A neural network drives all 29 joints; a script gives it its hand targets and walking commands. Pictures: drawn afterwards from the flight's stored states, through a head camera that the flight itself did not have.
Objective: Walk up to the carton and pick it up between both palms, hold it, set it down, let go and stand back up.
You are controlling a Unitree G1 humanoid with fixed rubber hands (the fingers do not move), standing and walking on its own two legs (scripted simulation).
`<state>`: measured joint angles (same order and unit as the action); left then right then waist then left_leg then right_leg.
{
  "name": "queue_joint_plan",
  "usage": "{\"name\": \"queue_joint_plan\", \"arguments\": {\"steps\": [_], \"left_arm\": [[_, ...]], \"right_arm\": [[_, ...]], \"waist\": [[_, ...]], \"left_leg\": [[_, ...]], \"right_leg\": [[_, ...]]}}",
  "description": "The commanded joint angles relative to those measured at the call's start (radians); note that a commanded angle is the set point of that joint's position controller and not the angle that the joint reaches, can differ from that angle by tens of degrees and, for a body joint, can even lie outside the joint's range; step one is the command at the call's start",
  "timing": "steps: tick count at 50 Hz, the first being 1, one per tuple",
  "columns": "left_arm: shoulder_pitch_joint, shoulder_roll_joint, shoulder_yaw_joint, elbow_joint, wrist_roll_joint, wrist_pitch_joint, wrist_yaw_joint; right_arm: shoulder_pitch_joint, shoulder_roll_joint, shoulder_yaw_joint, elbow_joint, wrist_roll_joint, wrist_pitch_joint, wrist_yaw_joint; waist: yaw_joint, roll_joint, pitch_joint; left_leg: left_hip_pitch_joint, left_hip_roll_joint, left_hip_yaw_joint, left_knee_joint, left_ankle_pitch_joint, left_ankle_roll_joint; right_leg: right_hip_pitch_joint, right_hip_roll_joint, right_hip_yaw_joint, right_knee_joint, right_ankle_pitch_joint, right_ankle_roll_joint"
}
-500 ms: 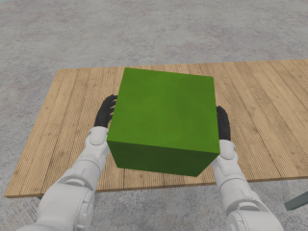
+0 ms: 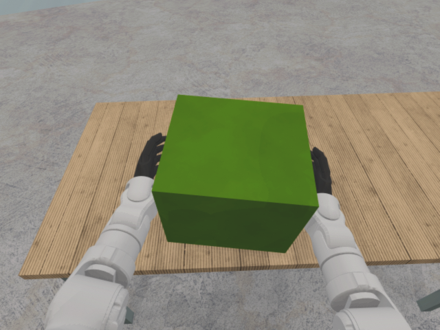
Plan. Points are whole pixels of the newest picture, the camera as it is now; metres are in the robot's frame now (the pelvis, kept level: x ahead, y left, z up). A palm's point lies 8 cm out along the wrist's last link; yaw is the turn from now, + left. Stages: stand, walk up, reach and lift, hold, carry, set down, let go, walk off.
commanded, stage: reach and lift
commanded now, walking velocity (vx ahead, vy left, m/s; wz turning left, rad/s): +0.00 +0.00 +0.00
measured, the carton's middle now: (232, 175) +0.39 -0.05 +0.07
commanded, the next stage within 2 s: hold in 1.48 s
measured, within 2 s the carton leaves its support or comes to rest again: neither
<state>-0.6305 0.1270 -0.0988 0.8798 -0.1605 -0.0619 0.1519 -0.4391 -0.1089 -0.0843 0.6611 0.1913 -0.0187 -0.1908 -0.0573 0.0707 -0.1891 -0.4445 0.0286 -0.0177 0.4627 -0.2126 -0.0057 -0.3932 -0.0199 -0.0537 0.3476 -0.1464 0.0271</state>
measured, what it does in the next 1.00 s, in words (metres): stands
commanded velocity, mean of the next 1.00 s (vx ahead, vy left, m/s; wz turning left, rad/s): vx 0.00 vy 0.00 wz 0.00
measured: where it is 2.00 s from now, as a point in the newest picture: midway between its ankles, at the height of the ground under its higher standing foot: outside the picture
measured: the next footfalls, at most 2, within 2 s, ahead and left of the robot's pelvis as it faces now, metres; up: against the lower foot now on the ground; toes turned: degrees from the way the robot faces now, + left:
none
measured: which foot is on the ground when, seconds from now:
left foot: down 0.00-1.00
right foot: down 0.00-1.00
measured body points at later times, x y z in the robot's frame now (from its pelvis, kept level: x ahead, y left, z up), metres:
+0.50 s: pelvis -0.01 -0.01 +0.01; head -0.02 +0.01 +0.46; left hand +0.37 +0.15 +0.13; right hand +0.36 -0.18 +0.12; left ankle +0.00 +0.12 -0.74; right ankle +0.00 -0.14 -0.74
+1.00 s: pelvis -0.02 -0.01 +0.01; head -0.05 +0.00 +0.46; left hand +0.37 +0.15 +0.16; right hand +0.36 -0.19 +0.14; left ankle +0.00 +0.12 -0.74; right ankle +0.00 -0.14 -0.74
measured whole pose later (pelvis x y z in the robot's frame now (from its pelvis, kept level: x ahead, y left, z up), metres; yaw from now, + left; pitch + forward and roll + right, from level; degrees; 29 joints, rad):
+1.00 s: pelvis -0.02 -0.01 +0.01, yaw +0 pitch -1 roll -1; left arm -0.62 0.05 0.19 0.41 0.11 0.49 0.06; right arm -0.58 -0.08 -0.13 0.56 0.15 0.30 -0.16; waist -0.02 -0.02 -0.06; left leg -0.19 0.03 -0.01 0.36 -0.16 -0.02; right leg -0.17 -0.02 -0.04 0.30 -0.12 0.01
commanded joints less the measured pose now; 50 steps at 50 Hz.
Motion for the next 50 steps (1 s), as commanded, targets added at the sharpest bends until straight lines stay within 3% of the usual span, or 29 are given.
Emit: {"name": "queue_joint_plan", "arguments": {"steps": [1, 5, 11, 17, 20, 27, 31, 35, 44, 50], "left_arm": [[-0.734, -0.844, -0.362, -0.607, 0.023, 0.053, -0.139], [-0.674, -0.836, -0.367, -0.707, 0.029, 0.161, -0.149], [-0.584, -0.793, -0.33, -0.794, 0.072, 0.281, -0.19], [-0.576, -0.772, -0.323, -0.892, 0.102, 0.363, -0.221], [-0.574, -0.779, -0.346, -0.915, 0.094, 0.395, -0.229], [-0.646, -0.784, -0.346, -0.887, 0.09, 0.431, -0.228], [-0.668, -0.785, -0.293, -0.786, 0.11, 0.453, -0.227], [-0.678, -0.778, -0.221, -0.698, 0.14, 0.476, -0.236], [-0.717, -0.779, -0.16, -0.653, 0.152, 0.486, -0.239], [-0.695, -0.783, -0.191, -0.719, 0.146, 0.489, -0.242]], "right_arm": [[-0.936, 0.74, 0.598, -0.515, 0.054, 0.074, 0.128], [-0.923, 0.716, 0.605, -0.594, 0.095, 0.137, 0.111], [-0.859, 0.672, 0.582, -0.613, 0.116, 0.194, 0.097], [-0.826, 0.647, 0.551, -0.6, 0.116, 0.219, 0.107], [-0.858, 0.643, 0.546, -0.651, 0.114, 0.218, 0.111], [-0.963, 0.663, 0.506, -0.659, 0.078, 0.227, 0.138], [-1.037, 0.673, 0.464, -0.606, 0.037, 0.231, 0.162], [-1.103, 0.686, 0.439, -0.543, 0.017, 0.231, 0.175], [-1.195, 0.708, 0.442, -0.506, 0.037, 0.217, 0.171], [-1.139, 0.695, 0.464, -0.526, 0.069, 0.223, 0.15]], "waist": [[-0.006, -0.106, -0.64], [-0.004, -0.078, -0.611], [-0.012, -0.052, -0.522], [-0.028, -0.022, -0.451], [-0.036, -0.015, -0.445], [-0.019, -0.023, -0.395], [0.012, -0.052, -0.356], [0.041, -0.076, -0.354], [0.058, -0.101, -0.415], [0.022, -0.088, -0.435]], "left_leg": [[0.338, -0.073, -0.071, -0.002, 0.447, -0.034], [0.376, -0.075, -0.075, -0.002, 0.515, -0.047], [0.419, -0.08, -0.068, -0.033, 0.535, -0.057], [0.454, -0.081, -0.055, -0.069, 0.505, -0.069], [0.463, -0.082, -0.05, -0.075, 0.472, -0.07], [0.418, -0.08, -0.034, -0.127, 0.25, -0.044], [0.374, -0.075, -0.019, -0.165, 0.099, -0.011], [0.348, -0.075, -0.004, -0.182, 0.04, 0.014], [0.375, -0.081, 0.008, -0.152, 0.123, 0.019], [0.433, -0.086, -0.002, -0.115, 0.259, -0.006]], "right_leg": [[0.314, 0.104, 0.052, 0.021, 0.436, -0.001], [0.35, 0.108, 0.052, 0.013, 0.493, 0.0], [0.419, 0.1, 0.048, -0.006, 0.534, 0.008], [0.45, 0.097, 0.032, -0.023, 0.502, 0.012], [0.446, 0.096, 0.027, -0.034, 0.468, 0.013], [0.377, 0.084, 0.02, -0.058, 0.239, 0.009], [0.338, 0.072, 0.024, -0.077, 0.077, 0.002], [0.361, 0.067, 0.03, -0.081, 0.017, 0.002], [0.409, 0.073, 0.028, -0.071, 0.09, 0.01], [0.444, 0.083, 0.023, -0.06, 0.229, 0.017]]}}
